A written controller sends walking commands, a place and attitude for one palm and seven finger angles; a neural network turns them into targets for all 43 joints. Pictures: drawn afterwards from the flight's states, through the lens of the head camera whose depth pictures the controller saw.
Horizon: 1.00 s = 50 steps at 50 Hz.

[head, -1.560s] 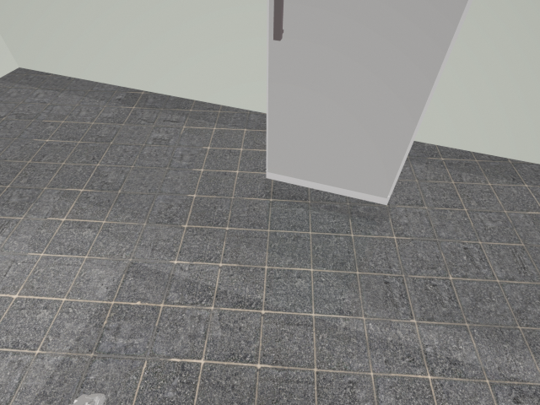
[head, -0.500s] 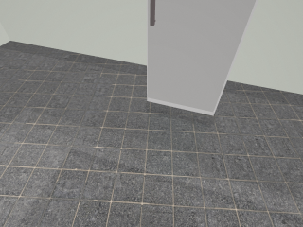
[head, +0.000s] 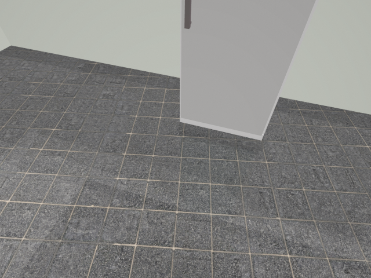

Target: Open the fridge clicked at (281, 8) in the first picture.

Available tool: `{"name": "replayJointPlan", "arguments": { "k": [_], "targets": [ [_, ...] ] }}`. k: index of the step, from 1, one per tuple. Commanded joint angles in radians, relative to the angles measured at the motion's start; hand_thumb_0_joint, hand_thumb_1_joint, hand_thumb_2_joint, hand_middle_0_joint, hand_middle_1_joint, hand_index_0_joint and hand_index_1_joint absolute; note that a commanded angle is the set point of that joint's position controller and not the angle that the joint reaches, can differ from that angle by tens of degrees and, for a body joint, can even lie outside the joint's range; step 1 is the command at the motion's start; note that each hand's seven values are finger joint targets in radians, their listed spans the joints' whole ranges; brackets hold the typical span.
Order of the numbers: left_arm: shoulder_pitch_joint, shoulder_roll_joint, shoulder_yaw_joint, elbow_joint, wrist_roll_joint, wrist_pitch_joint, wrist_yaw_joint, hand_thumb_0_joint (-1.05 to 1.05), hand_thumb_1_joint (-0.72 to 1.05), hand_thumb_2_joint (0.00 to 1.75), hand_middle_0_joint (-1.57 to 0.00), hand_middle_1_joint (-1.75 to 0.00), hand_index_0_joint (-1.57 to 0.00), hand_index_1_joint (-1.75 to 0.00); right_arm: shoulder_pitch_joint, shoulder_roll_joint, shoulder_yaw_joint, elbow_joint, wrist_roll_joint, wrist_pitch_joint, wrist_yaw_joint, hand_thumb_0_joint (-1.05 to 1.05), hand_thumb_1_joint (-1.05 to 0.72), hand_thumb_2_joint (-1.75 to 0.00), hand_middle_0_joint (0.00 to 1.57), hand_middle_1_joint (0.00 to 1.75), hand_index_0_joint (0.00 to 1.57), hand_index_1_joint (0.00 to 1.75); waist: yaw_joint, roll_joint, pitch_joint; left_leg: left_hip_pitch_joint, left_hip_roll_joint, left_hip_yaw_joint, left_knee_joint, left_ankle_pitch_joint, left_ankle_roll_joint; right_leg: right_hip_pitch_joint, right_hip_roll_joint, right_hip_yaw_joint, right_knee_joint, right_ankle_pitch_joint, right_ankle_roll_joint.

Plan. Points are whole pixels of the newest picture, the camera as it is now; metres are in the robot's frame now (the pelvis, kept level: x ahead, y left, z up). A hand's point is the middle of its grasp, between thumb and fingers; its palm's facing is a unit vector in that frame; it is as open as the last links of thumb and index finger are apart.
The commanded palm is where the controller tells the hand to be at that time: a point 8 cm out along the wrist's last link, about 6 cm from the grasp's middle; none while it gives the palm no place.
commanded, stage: walk to a spot facing it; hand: left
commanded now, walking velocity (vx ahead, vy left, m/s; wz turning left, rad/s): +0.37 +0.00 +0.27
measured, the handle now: out of the picture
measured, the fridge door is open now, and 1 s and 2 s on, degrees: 0 0 0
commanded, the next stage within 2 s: turn to face it in 0.98 s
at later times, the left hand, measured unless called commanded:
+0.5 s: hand out of the picture +0.10 +0.22 -0.18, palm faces +0.07 -0.99 -0.13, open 7.4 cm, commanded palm none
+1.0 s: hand (125, 203) +0.36 +0.21 -0.18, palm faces +0.19 -0.96 -0.21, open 7.2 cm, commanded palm none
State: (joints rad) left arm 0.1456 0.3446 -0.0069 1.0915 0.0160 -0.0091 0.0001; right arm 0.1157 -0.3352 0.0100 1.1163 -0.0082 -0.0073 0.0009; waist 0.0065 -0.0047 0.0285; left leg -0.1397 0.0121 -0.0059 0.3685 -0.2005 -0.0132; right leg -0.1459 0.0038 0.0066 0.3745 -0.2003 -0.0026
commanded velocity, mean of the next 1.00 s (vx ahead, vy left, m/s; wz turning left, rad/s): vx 0.36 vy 0.00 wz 0.17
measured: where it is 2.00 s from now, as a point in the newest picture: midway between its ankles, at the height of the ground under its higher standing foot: (174, 232)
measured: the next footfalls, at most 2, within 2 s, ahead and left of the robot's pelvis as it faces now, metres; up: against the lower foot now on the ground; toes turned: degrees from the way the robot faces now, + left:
right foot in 0.74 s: +0.40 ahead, -0.07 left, +0.00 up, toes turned -3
left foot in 1.18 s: +0.53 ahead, +0.20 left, +0.00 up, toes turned +20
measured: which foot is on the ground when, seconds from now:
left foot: down 0.00-0.72, up 0.74-1.00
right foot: down 0.00-0.28, up 0.30-0.72, down 0.74-1.00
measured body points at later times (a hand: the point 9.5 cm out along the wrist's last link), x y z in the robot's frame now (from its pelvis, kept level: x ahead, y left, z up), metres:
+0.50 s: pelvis +0.12 +0.05 +0.00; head +0.14 +0.07 +0.45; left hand +0.10 +0.27 -0.17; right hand +0.02 -0.16 -0.14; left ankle +0.02 +0.12 -0.75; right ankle +0.14 -0.09 -0.67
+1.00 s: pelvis +0.34 +0.02 -0.01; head +0.34 +0.02 +0.44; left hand +0.35 +0.26 -0.16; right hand +0.43 -0.21 -0.16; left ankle +0.39 +0.17 -0.68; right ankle +0.36 -0.06 -0.75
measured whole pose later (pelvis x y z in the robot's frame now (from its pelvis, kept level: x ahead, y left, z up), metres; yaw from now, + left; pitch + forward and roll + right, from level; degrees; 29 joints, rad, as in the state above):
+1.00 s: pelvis +0.34 +0.02 -0.01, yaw +9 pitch -1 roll -2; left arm 0.26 0.18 0.05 1.07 0.03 -0.08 0.02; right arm 0.23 -0.18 -0.07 1.03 -0.03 -0.01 0.01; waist -0.03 0.03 0.00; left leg -0.58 0.15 0.05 1.02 -0.22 -0.01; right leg -0.18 0.00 -0.23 0.44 -0.24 -0.06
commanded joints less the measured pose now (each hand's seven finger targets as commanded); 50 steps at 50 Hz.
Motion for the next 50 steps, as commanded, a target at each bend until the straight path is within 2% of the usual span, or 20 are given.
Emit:
{"name": "replayJointPlan", "arguments": {
  "k": [1,4,8,12,13,14,15,17,18,21,26,30,34,35,36,37,38,40,44,50],
  "targets": [
    [0.04,0.078,0.012,-0.033,-0.005,-0.002,0.016,0.0,0.9,0.9,-0.2,-0.3,-0.2,-0.3,0.022,-0.078,-0.012,-0.038,-0.007,-0.008,-0.007,0.0,-0.9,-0.9,0.2,0.3,0.2,0.3,-0.003,-0.008,-0.071,0.01,0.092,-0.067,-0.033,0.013,0.019,0.007,-0.123,0.092,-0.06,-0.047,-0.009],
    [0.1,0.101,0.028,-0.036,0.005,0.014,0.004,0.0,0.9,0.9,-0.2,-0.3,-0.2,-0.3,0.056,-0.066,-0.016,-0.046,-0.017,0.007,0.0,0.0,-0.9,-0.9,0.2,0.3,0.2,0.3,0.016,-0.064,0.059,-0.171,0.036,-0.052,0.028,-0.291,0.026,-0.045,-0.138,0.162,-0.11,-0.407,-0.036],
    [0.192,0.133,0.06,-0.052,0.006,-0.004,0.007,0.0,0.9,0.9,-0.2,-0.3,-0.2,-0.3,0.075,-0.034,-0.031,-0.096,-0.017,-0.002,0.004,0.0,-0.9,-0.9,0.2,0.3,0.2,0.3,0.028,-0.164,0.097,-0.32,0.025,0.031,0.32,-0.249,0.025,-0.012,-0.308,0.337,-0.221,-0.515,-0.153],
    [0.141,0.076,0.065,-0.074,0.003,-0.018,0.004,0.0,0.9,0.9,-0.2,-0.3,-0.2,-0.3,0.227,0.019,-0.039,-0.068,-0.007,-0.029,0.01,0.0,-0.9,-0.9,0.2,0.3,0.2,0.3,-0.05,-0.043,0.063,-0.038,0.033,0.067,0.102,-0.152,0.036,-0.165,-0.223,0.103,-0.038,-0.326,-0.113],
    [0.141,0.024,0.058,-0.083,0.0,-0.013,-0.001,0.0,0.9,0.9,-0.2,-0.3,-0.2,-0.3,0.313,-0.012,-0.05,-0.042,-0.011,-0.034,0.003,0.0,-0.9,-0.9,0.2,0.3,0.2,0.3,-0.075,0.082,0.077,0.07,0.091,-0.067,0.001,-0.233,0.065,-0.288,-0.128,0.015,0.121,-0.31,-0.067],
    [0.116,-0.044,0.047,-0.11,-0.001,-0.012,-0.006,0.0,0.9,0.9,-0.2,-0.3,-0.2,-0.3,0.427,-0.093,-0.075,-0.011,-0.023,-0.04,-0.004,0.0,-0.9,-0.9,0.2,0.3,0.2,0.3,-0.115,0.313,0.082,0.14,0.291,-0.373,-0.162,-0.371,0.148,-0.447,-0.015,-0.131,0.436,-0.323,-0.01],
    [0.03,-0.037,0.044,-0.148,0.011,-0.02,0.001,0.0,0.9,0.9,-0.2,-0.3,-0.2,-0.3,0.492,-0.085,-0.074,0.004,-0.019,-0.043,-0.015,0.0,-0.9,-0.9,0.2,0.3,0.2,0.3,-0.128,0.294,0.142,0.126,0.36,-0.523,-0.246,-0.339,0.197,-0.56,-0.018,-0.065,0.622,-0.361,-0.015],
    [0.014,-0.036,0.053,-0.138,0.011,-0.036,-0.011,0.0,0.9,0.9,-0.2,-0.3,-0.2,-0.3,0.436,-0.009,-0.056,-0.008,-0.009,-0.055,-0.025,0.0,-0.9,-0.9,0.2,0.3,0.2,0.3,-0.087,0.083,0.16,0.123,0.351,-0.447,-0.215,-0.15,0.235,-0.62,-0.104,-0.002,0.737,-0.225,-0.021],
    [0.042,-0.061,0.054,-0.12,0.013,-0.038,-0.017,0.0,0.9,0.9,-0.2,-0.3,-0.2,-0.3,0.422,0.012,-0.051,-0.013,-0.01,-0.067,-0.028,0.0,-0.9,-0.9,0.2,0.3,0.2,0.3,-0.068,0.07,0.128,0.144,0.321,-0.357,-0.201,-0.02,0.22,-0.595,-0.119,-0.01,0.744,-0.179,-0.01],
    [0.089,-0.102,0.054,-0.096,0.011,-0.029,-0.021,0.0,0.9,0.9,-0.2,-0.3,-0.2,-0.3,0.434,0.055,-0.046,0.011,-0.004,-0.088,-0.038,0.0,-0.9,-0.9,0.2,0.3,0.2,0.3,-0.039,0.105,0.07,0.171,0.248,-0.177,-0.172,0.247,0.2,-0.555,-0.122,-0.049,0.725,-0.095,0.017],
    [-0.023,-0.139,0.055,-0.132,0.006,-0.023,-0.027,0.0,0.9,0.9,-0.2,-0.3,-0.2,-0.3,0.485,0.101,-0.044,0.053,-0.004,-0.095,-0.047,0.0,-0.9,-0.9,0.2,0.3,0.2,0.3,-0.046,0.12,0.123,0.179,0.208,-0.071,-0.191,0.354,0.173,-0.587,-0.115,-0.107,0.554,-0.003,0.022],
    [-0.115,-0.158,0.055,-0.156,0.0,-0.031,-0.029,0.0,0.9,0.9,-0.2,-0.3,-0.2,-0.3,0.502,0.098,-0.051,0.072,-0.011,-0.089,-0.048,0.0,-0.9,-0.9,0.2,0.3,0.2,0.3,-0.067,0.138,0.148,0.134,0.206,-0.023,-0.18,0.461,0.162,-0.424,-0.067,-0.152,0.326,0.042,-0.01],
    [0.122,-0.105,0.076,-0.096,0.009,-0.045,-0.016,0.0,0.9,0.9,-0.2,-0.3,-0.2,-0.3,0.453,0.056,-0.065,0.069,-0.007,-0.083,-0.047,0.0,-0.9,-0.9,0.2,0.3,0.2,0.3,0.053,0.12,0.022,0.136,0.208,0.02,0.129,0.798,0.128,-0.092,0.004,-0.177,0.227,0.025,-0.067],
    [0.282,-0.06,0.091,-0.052,0.014,-0.057,-0.01,0.0,0.9,0.9,-0.2,-0.3,-0.2,-0.3,0.43,0.054,-0.066,0.057,-0.001,-0.083,-0.042,0.0,-0.9,-0.9,0.2,0.3,0.2,0.3,0.127,0.079,-0.056,0.008,0.176,0.034,0.344,0.683,0.098,0.147,-0.025,-0.13,0.18,0.068,-0.086],
    [0.415,0.047,0.118,-0.021,0.025,-0.069,0.006,0.0,0.9,0.9,-0.2,-0.3,-0.2,-0.3,0.477,0.109,-0.061,0.036,0.012,-0.086,-0.027,0.0,-0.9,-0.9,0.2,0.3,0.2,0.3,0.154,-0.121,-0.192,-0.245,0.063,0.075,0.695,0.246,0.064,0.402,-0.296,0.203,0.111,0.026,-0.171],
    [0.448,0.115,0.129,-0.01,0.004,-0.066,0.013,0.0,0.9,0.9,-0.2,-0.3,-0.2,-0.3,0.479,0.142,-0.055,0.0,0.015,-0.083,-0.029,0.0,-0.9,-0.9,0.2,0.3,0.2,0.3,0.115,-0.185,-0.244,-0.414,-0.035,0.03,1.04,-0.339,0.054,0.414,-0.529,0.582,-0.049,0.063,-0.272],
    [0.343,0.086,0.127,-0.03,-0.005,-0.058,0.012,0.0,0.9,0.9,-0.2,-0.3,-0.2,-0.3,0.395,0.135,-0.069,-0.008,0.012,-0.075,-0.024,0.0,-0.9,-0.9,0.2,0.3,0.2,0.3,0.109,-0.093,-0.159,-0.436,0.042,-0.037,1.101,-0.278,0.072,0.25,-0.503,0.523,-0.124,-0.202,-0.266],
    [0.184,-0.038,0.089,-0.061,0.003,-0.065,0.016,0.0,0.9,0.9,-0.2,-0.3,-0.2,-0.3,0.306,0.153,-0.068,-0.032,-0.011,-0.058,-0.011,0.0,-0.9,-0.9,0.2,0.3,0.2,0.3,0.035,-0.06,0.038,-0.457,0.121,-0.036,1.045,-0.136,0.065,-0.056,-0.416,0.323,-0.169,-0.263,-0.193],
    [0.135,-0.1,0.066,-0.065,0.013,-0.076,0.02,0.0,0.9,0.9,-0.2,-0.3,-0.2,-0.3,0.354,0.188,-0.068,-0.028,-0.021,-0.008,0.0,0.0,-0.9,-0.9,0.2,0.3,0.2,0.3,-0.055,-0.064,0.057,-0.372,0.144,0.007,0.849,-0.074,0.018,-0.244,-0.319,0.034,-0.211,-0.136,-0.134],
    [0.188,-0.064,0.069,-0.045,0.011,-0.086,0.014,0.0,0.9,0.9,-0.2,-0.3,-0.2,-0.3,0.153,0.174,-0.067,-0.126,-0.017,-0.012,0.031,0.0,-0.9,-0.9,0.2,0.3,0.2,0.3,-0.022,-0.075,0.081,-0.39,0.142,0.077,0.474,0.038,-0.005,-0.133,-0.293,-0.089,-0.207,0.005,-0.13]
  ]
}}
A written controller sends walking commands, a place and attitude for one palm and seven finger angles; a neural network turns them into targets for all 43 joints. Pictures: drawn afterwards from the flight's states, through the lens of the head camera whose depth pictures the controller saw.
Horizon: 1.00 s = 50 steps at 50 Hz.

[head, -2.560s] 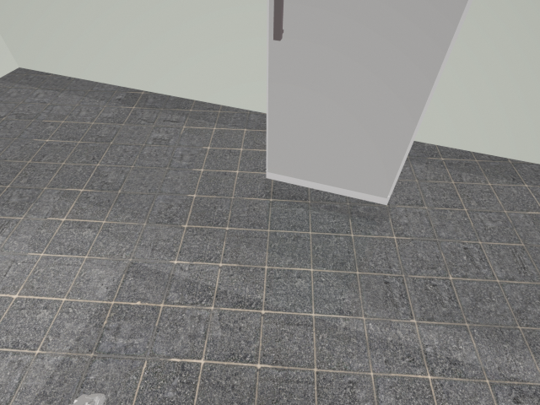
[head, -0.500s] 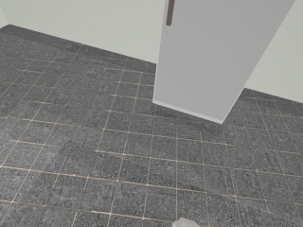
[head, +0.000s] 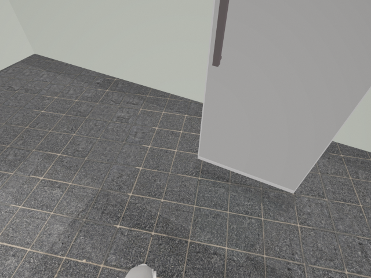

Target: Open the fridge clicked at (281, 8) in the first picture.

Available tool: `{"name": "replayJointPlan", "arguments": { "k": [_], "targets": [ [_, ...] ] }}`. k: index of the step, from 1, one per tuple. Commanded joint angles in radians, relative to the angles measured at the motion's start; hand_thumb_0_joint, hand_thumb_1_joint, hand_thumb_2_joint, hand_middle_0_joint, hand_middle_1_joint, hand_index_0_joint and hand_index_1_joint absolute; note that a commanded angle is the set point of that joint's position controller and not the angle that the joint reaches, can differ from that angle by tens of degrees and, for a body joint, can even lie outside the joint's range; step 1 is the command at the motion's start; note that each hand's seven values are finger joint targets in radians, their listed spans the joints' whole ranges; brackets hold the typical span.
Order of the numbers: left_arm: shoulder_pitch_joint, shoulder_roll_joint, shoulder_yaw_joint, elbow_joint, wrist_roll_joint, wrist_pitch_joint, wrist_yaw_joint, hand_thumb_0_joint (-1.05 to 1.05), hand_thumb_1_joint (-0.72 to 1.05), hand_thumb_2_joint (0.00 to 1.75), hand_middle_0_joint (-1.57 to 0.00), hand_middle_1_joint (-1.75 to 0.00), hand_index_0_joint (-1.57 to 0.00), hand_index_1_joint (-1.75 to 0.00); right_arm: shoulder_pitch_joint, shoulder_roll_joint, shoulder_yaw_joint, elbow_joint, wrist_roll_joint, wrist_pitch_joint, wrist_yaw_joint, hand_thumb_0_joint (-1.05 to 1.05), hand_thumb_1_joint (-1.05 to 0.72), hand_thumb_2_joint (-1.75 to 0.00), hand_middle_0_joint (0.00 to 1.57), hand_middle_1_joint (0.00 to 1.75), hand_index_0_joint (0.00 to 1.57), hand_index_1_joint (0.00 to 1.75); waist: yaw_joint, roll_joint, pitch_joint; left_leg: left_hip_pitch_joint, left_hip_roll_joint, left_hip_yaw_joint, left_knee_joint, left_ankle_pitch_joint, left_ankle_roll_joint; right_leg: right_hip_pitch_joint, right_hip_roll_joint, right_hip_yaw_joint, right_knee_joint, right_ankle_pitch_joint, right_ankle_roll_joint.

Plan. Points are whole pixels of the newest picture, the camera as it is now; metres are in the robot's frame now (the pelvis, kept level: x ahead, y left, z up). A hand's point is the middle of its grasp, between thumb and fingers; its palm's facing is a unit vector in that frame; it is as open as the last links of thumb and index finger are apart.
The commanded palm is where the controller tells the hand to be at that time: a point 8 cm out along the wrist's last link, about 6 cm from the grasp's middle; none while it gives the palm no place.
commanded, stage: turn to face it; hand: left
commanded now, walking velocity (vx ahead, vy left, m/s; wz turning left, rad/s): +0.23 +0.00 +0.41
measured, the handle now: (224, 14) +0.93 -0.10 +0.20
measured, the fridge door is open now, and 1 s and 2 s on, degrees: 0 0 0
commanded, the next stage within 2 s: take the last steps up to it in 0.88 s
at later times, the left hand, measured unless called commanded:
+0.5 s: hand out of the picture +0.15 +0.21 -0.17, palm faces -0.03 -0.98 -0.21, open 7.4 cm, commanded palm none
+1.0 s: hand (118, 229) +0.29 +0.20 -0.17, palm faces -0.26 -0.94 -0.21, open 7.4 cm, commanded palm none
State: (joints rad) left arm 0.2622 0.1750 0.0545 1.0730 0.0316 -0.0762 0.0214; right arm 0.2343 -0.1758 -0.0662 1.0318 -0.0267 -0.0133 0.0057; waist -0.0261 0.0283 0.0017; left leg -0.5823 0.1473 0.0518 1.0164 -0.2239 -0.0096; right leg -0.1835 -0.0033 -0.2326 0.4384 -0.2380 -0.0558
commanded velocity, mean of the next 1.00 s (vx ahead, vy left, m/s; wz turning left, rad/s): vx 0.02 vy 0.00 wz -0.36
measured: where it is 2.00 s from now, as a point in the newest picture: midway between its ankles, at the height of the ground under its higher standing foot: (200, 256)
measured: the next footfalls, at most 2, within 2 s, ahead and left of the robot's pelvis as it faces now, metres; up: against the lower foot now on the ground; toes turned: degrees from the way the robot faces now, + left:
left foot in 0.18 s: +0.21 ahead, +0.15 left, +0.00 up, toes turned +11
right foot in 0.54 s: +0.20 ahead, -0.09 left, +0.00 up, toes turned -17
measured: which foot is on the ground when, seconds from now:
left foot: up 0.00-0.16, down 0.18-0.54, up 0.56-0.90, down 0.92-1.00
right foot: down 0.00-0.18, up 0.20-0.52, down 0.54-0.92, up 0.94-1.00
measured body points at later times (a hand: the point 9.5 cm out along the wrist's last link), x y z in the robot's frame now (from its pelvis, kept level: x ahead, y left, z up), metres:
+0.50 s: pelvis +0.13 +0.03 -0.01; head +0.13 +0.01 +0.44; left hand +0.15 +0.26 -0.16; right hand +0.20 -0.21 -0.16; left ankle +0.18 +0.14 -0.74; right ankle +0.15 -0.08 -0.72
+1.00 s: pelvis +0.15 +0.04 +0.00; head +0.17 +0.05 +0.45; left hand +0.30 +0.25 -0.15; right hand +0.11 -0.20 -0.14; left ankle +0.18 +0.15 -0.74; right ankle +0.13 -0.08 -0.71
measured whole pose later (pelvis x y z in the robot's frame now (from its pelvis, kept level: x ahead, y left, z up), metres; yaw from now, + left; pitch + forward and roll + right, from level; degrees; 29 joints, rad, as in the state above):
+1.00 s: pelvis +0.15 +0.04 +0.00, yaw -19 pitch +0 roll -1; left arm 0.17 0.22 0.08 0.98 0.02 0.06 0.00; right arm 0.24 -0.16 -0.02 1.00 -0.03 0.02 -0.03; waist -0.01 -0.03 0.03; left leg -0.23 0.06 0.10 0.53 -0.30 0.01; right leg -0.40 0.03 0.00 0.79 -0.40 0.01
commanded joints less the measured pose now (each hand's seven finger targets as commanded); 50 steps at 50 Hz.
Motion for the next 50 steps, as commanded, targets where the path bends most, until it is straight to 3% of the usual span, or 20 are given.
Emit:
{"name": "replayJointPlan", "arguments": {
  "k": [1,5,7,8,9,10,13,16,24,25,26,27,29,33,39,43,44,46,47,50],
  "targets": [
    [0.087,0.117,0.008,-0.023,-0.005,-0.017,-0.008,0.0,0.9,0.9,-0.2,-0.3,-0.2,-0.3,-0.002,0.005,0.012,-0.056,0.002,-0.01,0.029,0.0,-0.9,-0.9,0.2,0.3,0.2,0.3,0.024,-0.108,0.102,0.052,-0.001,0.03,-0.222,0.062,-0.006,-0.049,-0.293,0.138,-0.252,0.082,-0.073],
    [0.147,0.125,0.005,0.001,-0.003,-0.006,-0.002,0.0,0.9,0.9,-0.2,-0.3,-0.2,-0.3,-0.075,-0.006,0.017,-0.08,0.003,-0.024,0.028,0.0,-0.9,-0.9,0.2,0.3,0.2,0.3,0.048,-0.102,0.104,0.159,-0.039,0.063,-0.364,0.023,0.016,0.029,-0.311,0.147,-0.152,0.302,-0.064],
    [0.154,0.113,-0.001,0.014,-0.011,0.005,0.001,0.0,0.9,0.9,-0.2,-0.3,-0.2,-0.3,0.067,-0.05,0.012,-0.029,-0.004,-0.035,0.012,0.0,-0.9,-0.9,0.2,0.3,0.2,0.3,-0.013,-0.047,0.028,0.421,-0.075,0.089,-0.526,0.146,0.018,-0.004,-0.231,0.099,0.076,0.423,-0.024],
    [0.184,0.083,-0.006,0.003,-0.019,0.012,0.0,0.0,0.9,0.9,-0.2,-0.3,-0.2,-0.3,0.185,-0.137,-0.003,-0.001,-0.011,-0.045,-0.001,0.0,-0.9,-0.9,0.2,0.3,0.2,0.3,-0.047,0.094,-0.079,0.648,0.07,-0.052,-0.552,0.4,0.064,-0.133,-0.144,0.052,0.286,0.228,0.03],
    [0.218,0.036,-0.014,-0.008,-0.028,0.017,-0.002,0.0,0.9,0.9,-0.2,-0.3,-0.2,-0.3,0.255,-0.235,-0.018,0.018,-0.004,-0.041,-0.014,0.0,-0.9,-0.9,0.2,0.3,0.2,0.3,-0.053,0.301,-0.164,0.769,0.307,-0.281,-0.605,0.668,0.178,-0.281,-0.033,0.039,0.562,-0.37,0.066],
    [0.189,0.056,-0.016,-0.017,-0.021,0.025,0.006,0.0,0.9,0.9,-0.2,-0.3,-0.2,-0.3,0.234,-0.233,-0.009,0.016,0.003,-0.033,-0.023,0.0,-0.9,-0.9,0.2,0.3,0.2,0.3,-0.055,0.196,-0.174,0.707,0.349,-0.273,-0.646,0.582,0.217,-0.295,-0.041,0.136,0.701,-0.444,0.053],
    [0.115,0.045,-0.001,-0.016,-0.014,0.052,-0.008,0.0,0.9,0.9,-0.2,-0.3,-0.2,-0.3,0.023,-0.137,0.012,-0.034,0.003,-0.037,-0.033,0.0,-0.9,-0.9,0.2,0.3,0.2,0.3,0.002,0.103,0.016,0.421,0.278,-0.101,-0.717,0.355,0.167,-0.327,-0.116,0.199,0.744,-0.284,0.069],
    [0.161,0.008,0.009,-0.02,-0.014,0.089,-0.017,0.0,0.9,0.9,-0.2,-0.3,-0.2,-0.3,-0.046,-0.132,0.008,-0.044,0.003,-0.029,-0.036,0.0,-0.9,-0.9,0.2,0.3,0.2,0.3,0.038,0.112,0.003,0.337,0.239,0.027,-0.732,0.248,0.143,-0.242,-0.108,0.158,0.601,-0.236,0.083],
    [0.176,0.008,0.029,-0.085,-0.001,0.094,-0.021,0.0,0.9,0.9,-0.2,-0.3,-0.2,-0.3,-0.113,-0.152,-0.029,-0.083,0.001,0.011,-0.026,0.0,-0.9,-0.9,0.2,0.3,0.2,0.3,0.075,0.084,0.014,0.25,0.219,0.119,-0.584,-0.075,0.081,-0.065,-0.051,0.086,0.207,-0.024,0.083],
    [0.19,0.044,0.035,-0.089,0.002,0.088,-0.017,0.0,0.9,0.9,-0.2,-0.3,-0.2,-0.3,-0.11,-0.134,-0.027,-0.092,0.003,0.016,-0.022,0.0,-0.9,-0.9,0.2,0.3,0.2,0.3,0.086,0.002,0.021,0.197,0.168,0.16,-0.471,-0.125,0.036,-0.013,-0.067,0.132,0.096,0.036,0.069],
    [0.188,0.148,0.05,-0.103,0.012,0.074,-0.007,0.0,0.9,0.9,-0.2,-0.3,-0.2,-0.3,-0.1,-0.071,-0.015,-0.118,0.009,0.023,-0.016,0.0,-0.9,-0.9,0.2,0.3,0.2,0.3,0.096,-0.289,0.038,0.039,0.032,0.239,-0.216,-0.294,-0.039,0.034,-0.259,0.45,-0.081,0.127,-0.007],
    [0.204,0.209,0.054,-0.113,0.0,0.072,0.001,0.0,0.9,0.9,-0.2,-0.3,-0.2,-0.3,-0.155,-0.054,-0.003,-0.155,0.012,0.032,-0.014,0.0,-0.9,-0.9,0.2,0.3,0.2,0.3,0.125,-0.324,0.042,-0.005,-0.035,0.119,-0.024,-0.393,-0.052,-0.039,-0.405,0.636,-0.198,0.208,-0.114],
    [0.106,0.2,0.055,-0.13,-0.002,0.071,0.011,0.0,0.9,0.9,-0.2,-0.3,-0.2,-0.3,-0.14,-0.079,-0.009,-0.143,0.01,0.04,-0.02,0.0,-0.9,-0.9,0.2,0.3,0.2,0.3,0.08,-0.262,0.019,-0.027,-0.032,-0.015,0.119,-0.286,-0.04,-0.049,-0.361,0.619,-0.205,0.088,-0.134],
    [-0.026,0.163,0.048,-0.17,-0.005,0.074,0.007,0.0,0.9,0.9,-0.2,-0.3,-0.2,-0.3,-0.04,-0.087,-0.007,-0.092,0.003,0.038,-0.02,0.0,-0.9,-0.9,0.2,0.3,0.2,0.3,0.032,-0.132,-0.046,0.078,-0.038,-0.012,0.036,-0.153,-0.055,-0.032,-0.25,0.416,-0.145,0.158,-0.103],
    [-0.008,0.198,0.059,-0.148,-0.004,0.086,0.0,0.0,0.9,0.9,-0.2,-0.3,-0.2,-0.3,-0.045,-0.075,0.008,-0.106,0.013,0.032,-0.032,0.0,-0.9,-0.9,0.2,0.3,0.2,0.3,0.068,-0.157,-0.048,0.15,-0.076,0.007,-0.235,-0.209,-0.052,0.047,-0.25,0.462,-0.114,0.294,-0.142],
    [-0.076,0.197,0.057,-0.156,-0.013,0.099,-0.002,0.0,0.9,0.9,-0.2,-0.3,-0.2,-0.3,0.072,-0.074,0.014,-0.071,0.017,0.021,-0.041,0.0,-0.9,-0.9,0.2,0.3,0.2,0.3,0.012,-0.142,-0.06,0.354,-0.092,0.028,-0.512,-0.054,-0.037,-0.045,-0.201,0.454,-0.058,0.226,-0.086],
    [-0.086,0.171,0.051,-0.161,-0.018,0.103,-0.004,0.0,0.9,0.9,-0.2,-0.3,-0.2,-0.3,0.105,-0.088,0.014,-0.057,0.016,0.015,-0.044,0.0,-0.9,-0.9,0.2,0.3,0.2,0.3,0.001,-0.106,-0.058,0.45,-0.071,0.014,-0.614,-0.003,-0.026,-0.117,-0.161,0.427,-0.021,0.163,-0.046],
    [-0.086,0.091,0.034,-0.194,-0.024,0.109,-0.017,0.0,0.9,0.9,-0.2,-0.3,-0.2,-0.3,0.084,-0.209,-0.002,-0.088,0.001,0.01,-0.047,0.0,-0.9,-0.9,0.2,0.3,0.2,0.3,0.012,0.236,0.012,0.424,0.224,-0.308,-0.786,0.018,0.108,-0.288,0.019,0.235,0.227,-0.152,0.057],
    [-0.125,0.114,0.039,-0.198,-0.013,0.12,-0.015,0.0,0.9,0.9,-0.2,-0.3,-0.2,-0.3,0.058,-0.212,-0.004,-0.091,-0.003,0.011,-0.05,0.0,-0.9,-0.9,0.2,0.3,0.2,0.3,0.0,0.302,0.062,0.326,0.282,-0.361,-0.83,0.04,0.161,-0.298,0.019,0.238,0.422,-0.288,0.073],
    [-0.069,0.101,0.045,-0.154,-0.007,0.12,-0.029,0.0,0.9,0.9,-0.2,-0.3,-0.2,-0.3,-0.016,-0.162,0.012,-0.1,-0.007,0.001,-0.054,0.0,-0.9,-0.9,0.2,0.3,0.2,0.3,0.047,0.109,0.031,0.375,0.16,-0.155,-0.767,0.158,0.139,-0.306,-0.008,0.253,0.612,-0.194,0.083]
  ]
}}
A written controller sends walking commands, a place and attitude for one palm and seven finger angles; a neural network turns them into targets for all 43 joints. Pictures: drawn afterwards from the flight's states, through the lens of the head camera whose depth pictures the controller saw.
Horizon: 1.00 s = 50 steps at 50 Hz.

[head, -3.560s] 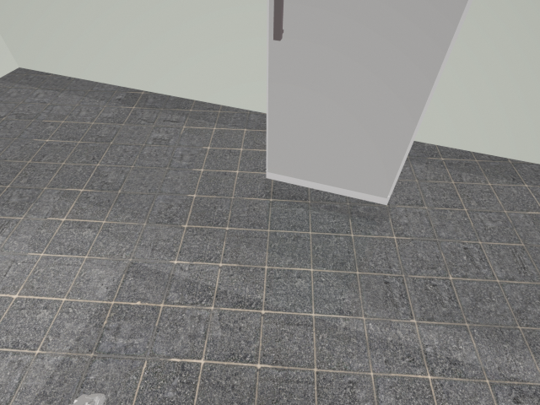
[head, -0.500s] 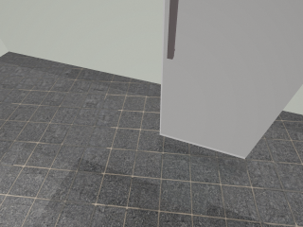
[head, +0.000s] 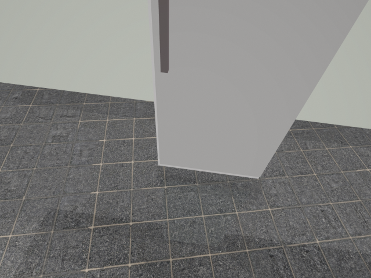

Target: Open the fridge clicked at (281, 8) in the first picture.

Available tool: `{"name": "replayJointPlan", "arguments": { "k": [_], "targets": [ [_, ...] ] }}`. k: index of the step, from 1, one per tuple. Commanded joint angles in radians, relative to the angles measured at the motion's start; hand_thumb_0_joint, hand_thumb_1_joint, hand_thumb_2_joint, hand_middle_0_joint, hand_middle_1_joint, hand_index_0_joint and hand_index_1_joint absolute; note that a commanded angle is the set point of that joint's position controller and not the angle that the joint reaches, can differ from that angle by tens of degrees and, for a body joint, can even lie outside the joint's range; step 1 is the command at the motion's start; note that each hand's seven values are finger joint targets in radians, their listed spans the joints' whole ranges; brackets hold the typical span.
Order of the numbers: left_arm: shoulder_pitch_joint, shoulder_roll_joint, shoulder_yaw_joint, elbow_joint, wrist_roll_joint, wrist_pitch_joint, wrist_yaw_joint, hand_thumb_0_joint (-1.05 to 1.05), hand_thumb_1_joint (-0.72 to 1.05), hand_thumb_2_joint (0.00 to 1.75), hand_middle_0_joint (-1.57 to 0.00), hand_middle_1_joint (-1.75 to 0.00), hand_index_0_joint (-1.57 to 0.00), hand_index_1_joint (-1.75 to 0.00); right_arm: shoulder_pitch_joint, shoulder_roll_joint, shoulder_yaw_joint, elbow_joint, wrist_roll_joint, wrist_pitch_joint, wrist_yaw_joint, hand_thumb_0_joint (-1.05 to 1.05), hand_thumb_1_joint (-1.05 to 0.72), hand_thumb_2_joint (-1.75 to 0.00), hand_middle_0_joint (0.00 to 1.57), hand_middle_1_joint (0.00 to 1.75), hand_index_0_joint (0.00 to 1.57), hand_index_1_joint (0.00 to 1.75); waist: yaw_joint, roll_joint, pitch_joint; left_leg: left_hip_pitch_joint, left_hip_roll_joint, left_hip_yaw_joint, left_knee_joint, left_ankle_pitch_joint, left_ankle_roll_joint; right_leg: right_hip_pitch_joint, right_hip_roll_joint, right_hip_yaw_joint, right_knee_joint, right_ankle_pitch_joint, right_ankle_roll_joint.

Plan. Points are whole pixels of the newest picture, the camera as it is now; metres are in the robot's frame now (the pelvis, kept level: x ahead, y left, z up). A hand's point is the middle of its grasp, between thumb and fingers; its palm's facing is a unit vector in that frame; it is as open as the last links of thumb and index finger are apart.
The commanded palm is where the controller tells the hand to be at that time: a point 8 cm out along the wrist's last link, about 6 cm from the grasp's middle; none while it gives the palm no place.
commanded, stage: take the last steps up to it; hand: left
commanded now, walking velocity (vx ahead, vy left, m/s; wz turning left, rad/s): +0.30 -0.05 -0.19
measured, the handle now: (165, 12) +0.78 +0.11 +0.20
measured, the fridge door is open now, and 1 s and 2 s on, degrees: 0 0 0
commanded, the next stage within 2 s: come to a stop and stand still in 0.90 s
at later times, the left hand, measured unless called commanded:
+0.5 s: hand out of the picture +0.08 +0.14 -0.16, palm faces -0.01 -0.98 -0.22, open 7.3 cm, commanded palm none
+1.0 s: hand (135, 210) +0.32 +0.16 -0.16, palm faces -0.04 -0.98 -0.22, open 7.3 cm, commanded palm none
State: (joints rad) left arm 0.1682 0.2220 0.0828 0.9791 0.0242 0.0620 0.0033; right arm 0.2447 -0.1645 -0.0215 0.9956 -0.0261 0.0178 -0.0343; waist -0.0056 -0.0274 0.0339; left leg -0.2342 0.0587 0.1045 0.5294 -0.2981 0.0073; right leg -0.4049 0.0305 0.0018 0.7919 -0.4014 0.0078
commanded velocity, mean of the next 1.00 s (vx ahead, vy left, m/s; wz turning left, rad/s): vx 0.24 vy -0.01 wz -0.03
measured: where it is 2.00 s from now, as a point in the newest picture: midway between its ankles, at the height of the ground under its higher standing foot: outside the picture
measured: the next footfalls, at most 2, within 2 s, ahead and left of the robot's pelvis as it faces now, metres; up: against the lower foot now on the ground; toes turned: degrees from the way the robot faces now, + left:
right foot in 0.28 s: +0.04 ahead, -0.14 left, +0.00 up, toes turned -10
left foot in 0.68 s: +0.28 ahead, +0.09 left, +0.00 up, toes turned +5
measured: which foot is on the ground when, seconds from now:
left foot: down 0.00-0.28, up 0.30-0.66, down 0.68-1.00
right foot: up 0.00-0.26, down 0.28-0.68, up 0.70-1.00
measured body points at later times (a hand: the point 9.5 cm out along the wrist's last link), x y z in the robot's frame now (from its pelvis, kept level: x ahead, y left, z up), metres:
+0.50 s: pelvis +0.08 -0.04 +0.00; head +0.09 -0.05 +0.45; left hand +0.08 +0.19 -0.15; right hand +0.07 -0.28 -0.16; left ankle +0.12 +0.09 -0.68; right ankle +0.00 -0.13 -0.74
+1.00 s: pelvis +0.25 -0.03 +0.00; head +0.26 -0.04 +0.45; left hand +0.32 +0.21 -0.14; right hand +0.25 -0.26 -0.16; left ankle +0.25 +0.08 -0.74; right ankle +0.29 -0.15 -0.71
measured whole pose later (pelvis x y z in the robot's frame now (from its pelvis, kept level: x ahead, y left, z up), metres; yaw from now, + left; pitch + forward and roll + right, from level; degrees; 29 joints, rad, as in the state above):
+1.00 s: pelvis +0.25 -0.03 +0.00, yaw -5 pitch -1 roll +1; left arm 0.21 0.17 0.06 1.04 0.03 -0.02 0.00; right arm 0.26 -0.17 -0.04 1.08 -0.03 -0.04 -0.01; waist 0.00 0.00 0.03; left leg -0.17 0.03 0.17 0.44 -0.25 0.02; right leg -0.42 -0.09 -0.09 0.74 -0.30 0.01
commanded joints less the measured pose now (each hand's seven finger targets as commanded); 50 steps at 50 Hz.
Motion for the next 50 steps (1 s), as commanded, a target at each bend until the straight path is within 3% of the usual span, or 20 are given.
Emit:
{"name": "replayJointPlan", "arguments": {
  "k": [1,7,9,12,13,14,15,16,19,20,29,30,32,33,34,35,38,41,47,50],
  "targets": [
    [0.021,0.045,0.01,-0.058,0.001,-0.021,-0.015,0.0,0.9,0.9,-0.2,-0.3,-0.2,-0.3,0.005,-0.17,-0.034,-0.057,-0.008,-0.035,-0.012,0.0,-0.9,-0.9,0.2,0.3,0.2,0.3,0.008,0.167,-0.013,0.072,0.234,-0.186,-0.282,0.208,0.116,-0.098,-0.043,-0.004,0.25,-0.025,0.023],
    [-0.087,0.012,-0.016,-0.072,0.002,-0.046,-0.034,0.0,0.9,0.9,-0.2,-0.3,-0.2,-0.3,0.156,-0.178,-0.053,0.024,-0.012,-0.05,-0.002,0.0,-0.9,-0.9,0.2,0.3,0.2,0.3,-0.067,0.179,0.003,0.188,0.27,-0.188,-0.287,0.142,0.137,-0.08,-0.073,-0.074,-0.01,-0.069,0.018],
    [-0.073,-0.001,-0.018,-0.063,0.0,-0.054,-0.036,0.0,0.9,0.9,-0.2,-0.3,-0.2,-0.3,0.156,-0.187,-0.058,0.034,-0.014,-0.048,0.002,0.0,-0.9,-0.9,0.2,0.3,0.2,0.3,-0.062,0.201,0.0,0.151,0.27,-0.183,-0.269,0.113,0.129,0.005,-0.063,-0.097,-0.126,-0.073,0.009],
    [0.068,0.009,-0.014,0.005,-0.002,-0.077,-0.029,0.0,0.9,0.9,-0.2,-0.3,-0.2,-0.3,0.135,-0.162,-0.055,0.053,-0.002,-0.048,0.011,0.0,-0.9,-0.9,0.2,0.3,0.2,0.3,0.003,0.138,-0.044,0.035,0.188,-0.096,-0.121,0.064,0.053,0.286,-0.041,-0.124,-0.415,0.146,-0.015],
    [0.158,0.063,-0.004,0.042,-0.001,-0.088,-0.017,0.0,0.9,0.9,-0.2,-0.3,-0.2,-0.3,0.116,-0.117,-0.043,0.046,0.007,-0.054,0.017,0.0,-0.9,-0.9,0.2,0.3,0.2,0.3,0.048,0.029,-0.066,-0.139,0.146,-0.016,0.017,-0.013,0.012,0.485,-0.155,0.004,-0.465,0.113,-0.056],
    [0.252,0.165,0.016,0.076,0.002,-0.094,-0.004,0.0,0.9,0.9,-0.2,-0.3,-0.2,-0.3,0.072,-0.049,-0.023,0.006,0.012,-0.059,0.023,0.0,-0.9,-0.9,0.2,0.3,0.2,0.3,0.088,-0.236,-0.051,-0.395,0.026,0.103,0.241,-0.23,-0.04,0.612,-0.374,0.291,-0.555,0.081,-0.157],
    [0.316,0.189,0.019,0.089,-0.008,-0.091,0.004,0.0,0.9,0.9,-0.2,-0.3,-0.2,-0.3,-0.038,-0.099,-0.031,-0.035,0.002,-0.05,0.025,0.0,-0.9,-0.9,0.2,0.3,0.2,0.3,0.133,-0.185,-0.02,-0.469,0.038,0.001,0.397,-0.321,-0.035,0.537,-0.452,0.397,-0.595,0.026,-0.226],
    [0.299,0.162,0.017,0.101,-0.006,-0.099,0.009,0.0,0.9,0.9,-0.2,-0.3,-0.2,-0.3,-0.076,-0.094,-0.036,-0.035,-0.001,-0.046,0.028,0.0,-0.9,-0.9,0.2,0.3,0.2,0.3,0.12,-0.221,0.043,-0.508,0.059,-0.049,0.49,-0.252,-0.028,0.47,-0.428,0.402,-0.619,0.018,-0.229],
    [0.202,0.052,-0.011,0.08,0.001,-0.113,0.015,0.0,0.9,0.9,-0.2,-0.3,-0.2,-0.3,-0.027,-0.074,-0.043,0.006,-0.006,-0.042,0.04,0.0,-0.9,-0.9,0.2,0.3,0.2,0.3,0.033,-0.063,0.111,-0.454,0.095,-0.049,0.519,-0.075,-0.041,0.341,-0.349,0.178,-0.605,0.164,-0.185],
    [0.185,0.054,-0.016,0.076,0.001,-0.121,0.014,0.0,0.9,0.9,-0.2,-0.3,-0.2,-0.3,-0.004,-0.06,-0.043,0.016,-0.004,-0.039,0.043,0.0,-0.9,-0.9,0.2,0.3,0.2,0.3,0.014,-0.071,0.107,-0.424,0.09,-0.035,0.499,-0.041,-0.049,0.316,-0.329,0.119,-0.603,0.247,-0.173],
    [0.24,0.094,-0.019,0.133,0.003,-0.136,0.018,0.0,0.9,0.9,-0.2,-0.3,-0.2,-0.3,-0.11,-0.05,-0.032,-0.03,0.011,-0.055,0.067,0.0,-0.9,-0.9,0.2,0.3,0.2,0.3,0.017,-0.096,0.091,-0.262,0.045,0.017,0.175,0.069,-0.014,0.336,-0.3,0.025,-0.548,0.466,-0.144],
    [0.242,0.095,-0.019,0.14,0.002,-0.134,0.018,0.0,0.9,0.9,-0.2,-0.3,-0.2,-0.3,-0.098,-0.058,-0.033,-0.026,0.01,-0.059,0.064,0.0,-0.9,-0.9,0.2,0.3,0.2,0.3,0.007,-0.089,0.092,-0.198,0.033,0.027,0.138,0.068,-0.005,0.317,-0.3,0.022,-0.514,0.499,-0.14],
    [0.222,0.093,-0.016,0.141,-0.002,-0.129,0.016,0.0,0.9,0.9,-0.2,-0.3,-0.2,-0.3,0.076,-0.094,-0.042,0.03,0.002,-0.069,0.049,0.0,-0.9,-0.9,0.2,0.3,0.2,0.3,-0.075,-0.013,0.011,0.063,-0.021,0.054,0.023,0.138,0.008,0.258,-0.24,-0.044,-0.282,0.595,-0.105],
    [0.253,0.057,-0.02,0.133,-0.009,-0.125,0.013,0.0,0.9,0.9,-0.2,-0.3,-0.2,-0.3,0.21,-0.165,-0.056,0.064,-0.008,-0.077,0.035,0.0,-0.9,-0.9,0.2,0.3,0.2,0.3,-0.117,0.118,-0.086,0.273,0.071,-0.06,-0.036,0.17,0.039,0.154,-0.17,-0.081,-0.05,0.475,-0.068],
    [0.319,-0.002,-0.027,0.119,-0.022,-0.12,0.004,0.0,0.9,0.9,-0.2,-0.3,-0.2,-0.3,0.297,-0.275,-0.078,0.082,-0.014,-0.08,0.024,0.0,-0.9,-0.9,0.2,0.3,0.2,0.3,-0.111,0.37,-0.194,0.44,0.338,-0.429,-0.145,0.197,0.141,-0.056,-0.03,-0.147,0.261,-0.047,-0.022],
    [0.271,0.013,-0.031,0.089,-0.013,-0.121,0.007,0.0,0.9,0.9,-0.2,-0.3,-0.2,-0.3,0.294,-0.283,-0.075,0.084,0.0,-0.069,0.02,0.0,-0.9,-0.9,0.2,0.3,0.2,0.3,-0.114,0.329,-0.196,0.377,0.402,-0.524,-0.253,0.063,0.188,-0.115,-0.024,-0.047,0.43,-0.206,-0.039],
    [0.145,-0.004,-0.026,0.078,0.0,-0.111,-0.009,0.0,0.9,0.9,-0.2,-0.3,-0.2,-0.3,0.082,-0.145,-0.044,0.031,0.002,-0.079,0.013,0.0,-0.9,-0.9,0.2,0.3,0.2,0.3,-0.046,0.111,0.043,0.033,0.327,-0.359,-0.333,-0.034,0.162,-0.161,-0.15,0.0,0.463,-0.009,-0.03],
    [0.232,-0.049,-0.029,0.097,0.003,-0.081,-0.01,0.0,0.9,0.9,-0.2,-0.3,-0.2,-0.3,0.025,-0.11,-0.031,0.025,0.006,-0.09,0.012,0.0,-0.9,-0.9,0.2,0.3,0.2,0.3,0.021,0.151,0.01,-0.061,0.24,-0.164,-0.342,0.091,0.132,-0.031,-0.152,-0.04,0.293,0.039,-0.013],
    [0.124,-0.055,-0.03,0.035,0.007,-0.08,-0.01,0.0,0.9,0.9,-0.2,-0.3,-0.2,-0.3,0.047,-0.12,-0.047,0.036,0.0,-0.077,0.016,0.0,-0.9,-0.9,0.2,0.3,0.2,0.3,0.004,0.143,0.033,-0.033,0.227,-0.12,-0.315,0.123,0.155,0.028,-0.13,-0.088,-0.055,0.091,0.003],
    [0.156,-0.04,-0.029,0.048,0.008,-0.086,-0.008,0.0,0.9,0.9,-0.2,-0.3,-0.2,-0.3,0.034,-0.129,-0.049,0.045,0.0,-0.062,0.019,0.0,-0.9,-0.9,0.2,0.3,0.2,0.3,0.033,0.12,0.023,-0.05,0.202,-0.088,-0.219,0.059,0.116,0.161,-0.09,-0.132,-0.208,0.182,0.007]
  ]
}}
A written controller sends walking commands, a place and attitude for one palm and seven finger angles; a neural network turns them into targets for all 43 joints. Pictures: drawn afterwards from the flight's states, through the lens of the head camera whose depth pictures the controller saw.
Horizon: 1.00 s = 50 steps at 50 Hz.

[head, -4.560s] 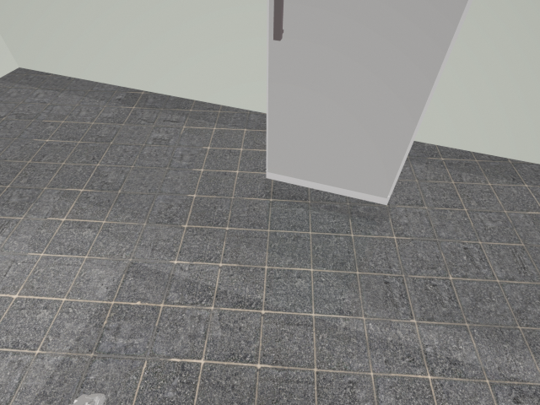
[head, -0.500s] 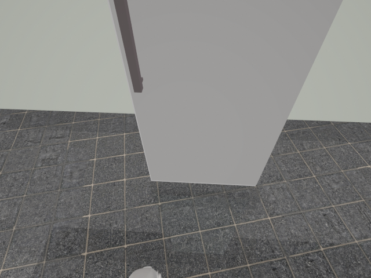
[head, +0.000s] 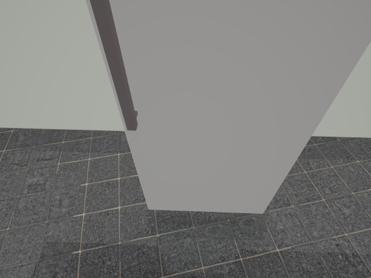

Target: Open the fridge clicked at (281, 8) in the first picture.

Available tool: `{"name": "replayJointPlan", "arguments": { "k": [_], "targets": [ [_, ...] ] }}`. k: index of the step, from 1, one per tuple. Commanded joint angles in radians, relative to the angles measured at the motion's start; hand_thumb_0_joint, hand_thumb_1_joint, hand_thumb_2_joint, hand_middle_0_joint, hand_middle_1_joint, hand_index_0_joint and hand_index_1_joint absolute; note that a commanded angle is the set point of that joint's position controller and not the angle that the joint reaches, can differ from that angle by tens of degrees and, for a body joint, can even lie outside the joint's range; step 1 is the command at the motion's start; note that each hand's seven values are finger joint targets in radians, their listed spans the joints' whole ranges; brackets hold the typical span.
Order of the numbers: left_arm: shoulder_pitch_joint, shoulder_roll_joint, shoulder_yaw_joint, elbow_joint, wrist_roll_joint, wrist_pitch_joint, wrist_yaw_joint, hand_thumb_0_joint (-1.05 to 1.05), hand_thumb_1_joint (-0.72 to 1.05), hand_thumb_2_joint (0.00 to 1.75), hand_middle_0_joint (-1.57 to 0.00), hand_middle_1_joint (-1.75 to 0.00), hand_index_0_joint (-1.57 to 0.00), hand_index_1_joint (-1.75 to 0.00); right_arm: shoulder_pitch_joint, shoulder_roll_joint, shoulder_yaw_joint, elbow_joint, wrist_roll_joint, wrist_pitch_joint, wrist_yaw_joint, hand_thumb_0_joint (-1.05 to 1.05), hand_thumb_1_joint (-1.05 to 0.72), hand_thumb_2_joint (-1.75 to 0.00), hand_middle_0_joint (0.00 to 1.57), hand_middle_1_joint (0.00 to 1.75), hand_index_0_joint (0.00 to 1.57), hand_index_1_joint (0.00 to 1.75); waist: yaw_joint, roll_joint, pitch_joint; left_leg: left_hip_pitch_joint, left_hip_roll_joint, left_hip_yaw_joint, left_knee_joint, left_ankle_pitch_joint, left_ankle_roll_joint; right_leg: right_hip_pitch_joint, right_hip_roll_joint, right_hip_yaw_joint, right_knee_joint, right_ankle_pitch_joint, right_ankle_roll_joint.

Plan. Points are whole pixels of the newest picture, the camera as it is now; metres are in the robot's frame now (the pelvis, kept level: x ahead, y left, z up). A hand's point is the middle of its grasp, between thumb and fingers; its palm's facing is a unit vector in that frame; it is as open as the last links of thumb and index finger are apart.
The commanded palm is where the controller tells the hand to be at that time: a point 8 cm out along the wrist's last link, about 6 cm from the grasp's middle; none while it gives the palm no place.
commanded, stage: come to a stop and stand still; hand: left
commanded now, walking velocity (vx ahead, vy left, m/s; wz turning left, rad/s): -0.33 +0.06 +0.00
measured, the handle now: (120, 64) +0.52 +0.19 +0.20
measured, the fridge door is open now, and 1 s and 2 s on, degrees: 0 0 0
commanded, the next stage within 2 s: look again from close up in 1.50 s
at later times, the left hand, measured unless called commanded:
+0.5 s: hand out of the picture +0.07 +0.22 -0.19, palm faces +0.09 -0.97 -0.23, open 7.4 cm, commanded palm none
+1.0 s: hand out of the picture -0.02 +0.21 -0.17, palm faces +0.03 -0.98 -0.19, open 7.4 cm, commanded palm none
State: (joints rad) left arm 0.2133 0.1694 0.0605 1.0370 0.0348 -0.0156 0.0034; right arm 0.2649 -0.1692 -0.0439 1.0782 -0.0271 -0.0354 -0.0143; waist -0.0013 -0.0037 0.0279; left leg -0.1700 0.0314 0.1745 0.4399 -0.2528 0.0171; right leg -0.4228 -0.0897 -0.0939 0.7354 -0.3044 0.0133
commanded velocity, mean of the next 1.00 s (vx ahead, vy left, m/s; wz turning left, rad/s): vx -0.07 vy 0.04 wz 0.00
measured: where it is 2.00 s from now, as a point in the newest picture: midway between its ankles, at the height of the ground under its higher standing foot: outside the picture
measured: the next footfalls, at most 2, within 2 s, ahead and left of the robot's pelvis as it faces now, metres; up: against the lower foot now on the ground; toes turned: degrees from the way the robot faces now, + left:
right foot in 0.06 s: +0.12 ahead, -0.12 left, +0.00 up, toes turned -7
left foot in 0.50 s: +0.06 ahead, +0.14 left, +0.00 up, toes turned +5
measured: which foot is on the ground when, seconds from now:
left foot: down 0.00-0.08, up 0.10-0.48, down 0.50-1.00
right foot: up 0.00-0.04, down 0.06-0.50, up 0.52-0.82, down 0.84-1.00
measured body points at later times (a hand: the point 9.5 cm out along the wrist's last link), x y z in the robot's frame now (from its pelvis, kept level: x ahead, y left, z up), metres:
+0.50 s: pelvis +0.02 +0.02 -0.01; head +0.05 +0.03 +0.44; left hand +0.07 +0.27 -0.17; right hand +0.11 -0.23 -0.15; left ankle +0.02 +0.13 -0.74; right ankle +0.09 -0.11 -0.74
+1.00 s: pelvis -0.02 +0.04 +0.00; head -0.02 +0.04 +0.45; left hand -0.02 +0.26 -0.16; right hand +0.00 -0.19 -0.16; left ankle +0.02 +0.13 -0.74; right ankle -0.04 -0.08 -0.74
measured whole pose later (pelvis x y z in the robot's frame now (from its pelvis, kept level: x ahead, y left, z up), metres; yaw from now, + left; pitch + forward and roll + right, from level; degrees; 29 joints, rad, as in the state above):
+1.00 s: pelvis -0.02 +0.04 +0.00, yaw +0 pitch -2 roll +0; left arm 0.29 0.13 0.00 1.14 0.02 0.01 0.04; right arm 0.25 -0.17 -0.02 1.13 -0.01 0.01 -0.02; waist 0.00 0.01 0.02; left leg -0.21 -0.01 0.11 0.39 -0.15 0.04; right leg -0.13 -0.03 -0.03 0.42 -0.26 0.02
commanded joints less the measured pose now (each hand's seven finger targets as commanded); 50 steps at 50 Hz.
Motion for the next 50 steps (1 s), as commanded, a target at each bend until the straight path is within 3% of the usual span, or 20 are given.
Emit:
{"name": "replayJointPlan", "arguments": {
  "k": [1,2,3,4,5,7,10,16,22,23,24,25,26,29,32,37,39,42,45,50],
  "targets": [
    [0.147,0.025,-0.007,0.005,-0.003,-0.013,-0.002,0.0,0.9,0.9,-0.2,-0.3,-0.2,-0.3,0.011,-0.106,-0.02,-0.033,0.004,-0.005,-0.002,0.0,-0.9,-0.9,0.2,0.3,0.2,0.3,0.049,0.053,0.032,-0.141,0.188,-0.124,-0.056,0.013,0.071,0.251,0.032,-0.027,-0.238,0.139,0.002],
    [0.17,0.074,-0.004,0.013,-0.002,-0.026,0.008,0.0,0.9,0.9,-0.2,-0.3,-0.2,-0.3,0.028,-0.063,-0.006,-0.029,0.011,-0.005,-0.001,0.0,-0.9,-0.9,0.2,0.3,0.2,0.3,0.058,-0.059,0.024,-0.201,0.119,-0.074,0.069,0.008,0.017,0.339,-0.052,0.097,-0.329,0.26,-0.017],
    [0.169,0.144,-0.002,0.018,-0.005,-0.037,0.018,0.0,0.9,0.9,-0.2,-0.3,-0.2,-0.3,0.054,-0.013,0.011,-0.037,0.018,-0.004,0.001,0.0,-0.9,-0.9,0.2,0.3,0.2,0.3,0.032,-0.21,-0.009,-0.25,0.047,-0.025,0.142,-0.153,-0.035,0.369,-0.234,0.283,-0.385,0.477,-0.083],
    [0.153,0.176,-0.004,0.006,-0.015,-0.035,0.019,0.0,0.9,0.9,-0.2,-0.3,-0.2,-0.3,0.066,-0.036,0.008,-0.031,0.019,0.01,-0.005,0.0,-0.9,-0.9,0.2,0.3,0.2,0.3,0.028,-0.202,-0.043,-0.159,0.039,-0.062,0.208,-0.277,-0.047,0.297,-0.296,0.309,-0.422,0.588,-0.152],
    [0.106,0.179,-0.001,0.003,-0.017,-0.036,0.025,0.0,0.9,0.9,-0.2,-0.3,-0.2,-0.3,0.071,-0.037,0.008,-0.02,0.02,0.024,-0.009,0.0,-0.9,-0.9,0.2,0.3,0.2,0.3,0.019,-0.245,-0.054,-0.138,0.049,-0.089,0.263,-0.299,-0.048,0.269,-0.288,0.309,-0.417,0.699,-0.178],
    [0.068,0.151,-0.002,0.0,-0.015,-0.024,0.041,0.0,0.9,0.9,-0.2,-0.3,-0.2,-0.3,0.078,-0.038,0.002,0.0,0.027,0.038,-0.018,0.0,-0.9,-0.9,0.2,0.3,0.2,0.3,0.013,-0.164,-0.063,-0.179,0.046,-0.125,0.325,-0.289,-0.052,0.338,-0.277,0.246,-0.336,0.959,-0.203],
    [0.064,0.172,0.015,-0.009,-0.011,-0.004,0.049,0.0,0.9,0.9,-0.2,-0.3,-0.2,-0.3,0.041,-0.043,-0.007,-0.018,0.024,0.063,-0.02,0.0,-0.9,-0.9,0.2,0.3,0.2,0.3,0.035,-0.111,-0.096,-0.25,0.014,-0.15,0.474,-0.283,-0.063,0.403,-0.282,0.205,-0.311,1.028,-0.215],
    [-0.004,0.181,0.031,-0.065,-0.004,0.02,0.051,0.0,0.9,0.9,-0.2,-0.3,-0.2,-0.3,-0.005,-0.056,-0.026,-0.078,0.017,0.088,-0.004,0.0,-0.9,-0.9,0.2,0.3,0.2,0.3,0.027,-0.154,-0.088,-0.241,0.005,-0.16,0.513,-0.207,-0.077,0.289,-0.258,0.158,-0.362,0.731,-0.207],
    [-0.038,0.186,0.034,-0.077,-0.003,0.032,0.039,0.0,0.9,0.9,-0.2,-0.3,-0.2,-0.3,0.044,-0.051,-0.017,-0.088,0.017,0.063,0.001,0.0,-0.9,-0.9,0.2,0.3,0.2,0.3,-0.009,-0.172,-0.087,-0.037,-0.002,-0.1,0.122,-0.037,-0.06,0.172,-0.19,0.148,-0.341,0.305,-0.136],
    [-0.039,0.176,0.03,-0.081,-0.01,0.038,0.036,0.0,0.9,0.9,-0.2,-0.3,-0.2,-0.3,0.076,-0.064,-0.017,-0.077,0.016,0.055,0.002,0.0,-0.9,-0.9,0.2,0.3,0.2,0.3,-0.024,-0.12,-0.086,0.048,0.005,-0.094,0.011,0.045,-0.054,0.109,-0.159,0.13,-0.304,0.198,-0.097],
    [-0.021,0.133,0.022,-0.088,-0.017,0.045,0.032,0.0,0.9,0.9,-0.2,-0.3,-0.2,-0.3,0.081,-0.114,-0.021,-0.082,0.011,0.046,0.001,0.0,-0.9,-0.9,0.2,0.3,0.2,0.3,-0.021,0.044,-0.075,0.068,0.104,-0.22,-0.087,0.044,-0.023,0.037,-0.078,0.084,-0.203,0.039,-0.051],
    [-0.002,0.08,0.012,-0.102,-0.023,0.052,0.028,0.0,0.9,0.9,-0.2,-0.3,-0.2,-0.3,0.031,-0.185,-0.03,-0.115,0.002,0.043,-0.001,0.0,-0.9,-0.9,0.2,0.3,0.2,0.3,-0.004,0.276,-0.021,-0.056,0.283,-0.421,-0.208,0.055,0.056,0.0,0.024,0.008,-0.087,-0.139,0.007],
    [-0.031,0.091,0.01,-0.098,-0.016,0.063,0.03,0.0,0.9,0.9,-0.2,-0.3,-0.2,-0.3,-0.039,-0.197,-0.029,-0.135,-0.001,0.046,-0.008,0.0,-0.9,-0.9,0.2,0.3,0.2,0.3,-0.013,0.3,0.023,-0.202,0.323,-0.487,-0.29,-0.046,0.116,0.04,0.045,0.062,0.065,-0.212,0.012],
    [0.05,0.094,0.011,-0.043,-0.008,0.06,0.02,0.0,0.9,0.9,-0.2,-0.3,-0.2,-0.3,-0.13,-0.148,-0.01,-0.137,0.002,0.037,-0.023,0.0,-0.9,-0.9,0.2,0.3,0.2,0.3,0.044,0.175,0.014,-0.134,0.227,-0.331,-0.224,0.07,0.125,0.02,0.047,0.121,0.232,-0.129,0.0],
    [0.064,0.084,-0.003,-0.021,-0.011,0.048,0.019,0.0,0.9,0.9,-0.2,-0.3,-0.2,-0.3,-0.085,-0.13,-0.005,-0.108,0.011,0.029,-0.025,0.0,-0.9,-0.9,0.2,0.3,0.2,0.3,0.026,0.135,-0.01,-0.005,0.2,-0.28,-0.197,0.231,0.13,0.019,0.034,0.093,0.128,-0.123,0.016],
    [0.05,0.064,-0.026,0.002,-0.018,0.041,0.027,0.0,0.9,0.9,-0.2,-0.3,-0.2,-0.3,0.0,-0.134,-0.012,-0.045,0.014,0.025,-0.024,0.0,-0.9,-0.9,0.2,0.3,0.2,0.3,-0.01,0.136,-0.039,0.084,0.209,-0.315,-0.168,0.344,0.136,0.129,0.033,0.069,-0.147,-0.113,0.016],
    [0.12,0.062,-0.03,0.038,-0.02,0.034,0.032,0.0,0.9,0.9,-0.2,-0.3,-0.2,-0.3,-0.015,-0.128,-0.01,-0.037,0.021,0.023,-0.023,0.0,-0.9,-0.9,0.2,0.3,0.2,0.3,0.017,0.107,-0.053,0.052,0.18,-0.29,-0.142,0.273,0.098,0.23,0.028,0.063,-0.317,0.028,0.013],
    [0.121,0.1,-0.037,0.061,-0.019,0.015,0.039,0.0,0.9,0.9,-0.2,-0.3,-0.2,-0.3,-0.006,-0.074,0.003,-0.023,0.031,0.021,-0.011,0.0,-0.9,-0.9,0.2,0.3,0.2,0.3,-0.002,0.033,-0.003,-0.019,0.089,-0.231,-0.126,0.12,0.01,0.262,-0.069,0.155,-0.424,0.164,-0.032],
    [0.092,0.079,-0.044,0.069,-0.022,0.005,0.036,0.0,0.9,0.9,-0.2,-0.3,-0.2,-0.3,0.017,-0.08,0.007,0.003,0.021,0.027,-0.01,0.0,-0.9,-0.9,0.2,0.3,0.2,0.3,-0.02,-0.116,0.03,0.044,0.073,-0.197,-0.115,0.091,-0.001,0.156,-0.051,0.167,-0.444,0.049,-0.035],
    [0.116,0.068,-0.045,0.076,-0.024,0.012,0.038,0.0,0.9,0.9,-0.2,-0.3,-0.2,-0.3,0.044,-0.072,0.018,0.039,0.02,0.028,-0.01,0.0,-0.9,-0.9,0.2,0.3,0.2,0.3,-0.01,-0.022,0.075,-0.006,0.075,-0.211,-0.159,-0.004,0.001,0.151,-0.03,0.154,-0.444,-0.017,-0.029]
  ]
}}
